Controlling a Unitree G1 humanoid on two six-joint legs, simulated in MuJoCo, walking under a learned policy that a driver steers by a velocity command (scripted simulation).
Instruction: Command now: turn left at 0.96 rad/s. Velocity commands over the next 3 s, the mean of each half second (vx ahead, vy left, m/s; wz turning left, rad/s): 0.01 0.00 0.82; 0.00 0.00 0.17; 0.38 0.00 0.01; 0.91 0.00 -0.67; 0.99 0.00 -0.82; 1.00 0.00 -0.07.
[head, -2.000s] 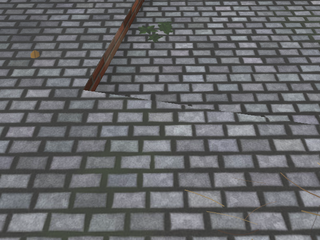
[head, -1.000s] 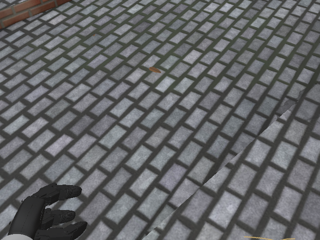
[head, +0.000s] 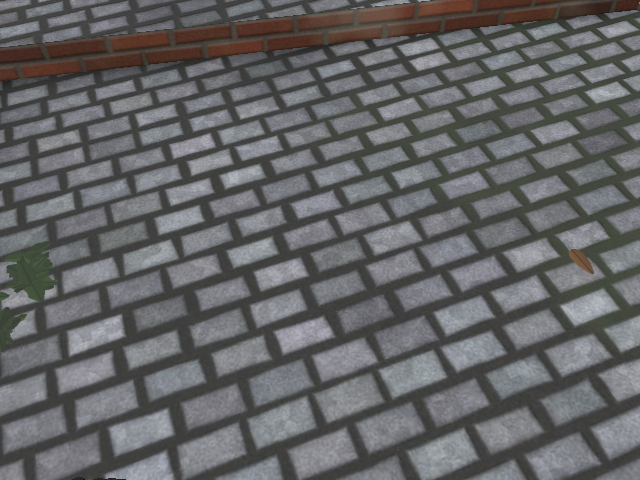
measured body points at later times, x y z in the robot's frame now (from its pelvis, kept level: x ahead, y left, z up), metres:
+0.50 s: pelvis -0.04 +0.03 +0.00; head -0.03 +0.07 +0.45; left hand -0.08 +0.32 -0.13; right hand +0.23 -0.14 -0.07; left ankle -0.09 +0.10 -0.73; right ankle +0.01 -0.10 -0.69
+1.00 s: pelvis -0.06 +0.03 +0.01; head -0.06 +0.02 +0.46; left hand -0.09 +0.29 -0.11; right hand +0.14 -0.14 -0.12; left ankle -0.09 +0.10 -0.73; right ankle -0.04 -0.08 -0.73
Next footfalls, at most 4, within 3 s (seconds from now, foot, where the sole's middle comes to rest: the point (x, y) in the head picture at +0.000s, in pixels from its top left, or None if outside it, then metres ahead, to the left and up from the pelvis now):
0.42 left None -0.05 0.12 -0.77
0.88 right None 0.00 -0.06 -0.77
1.44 left None -0.03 0.20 -0.77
2.04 right None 0.45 0.20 -0.91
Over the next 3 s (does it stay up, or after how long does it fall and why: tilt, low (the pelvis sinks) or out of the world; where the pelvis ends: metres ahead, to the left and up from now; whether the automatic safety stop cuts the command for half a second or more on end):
stays up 1.15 0.06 -0.13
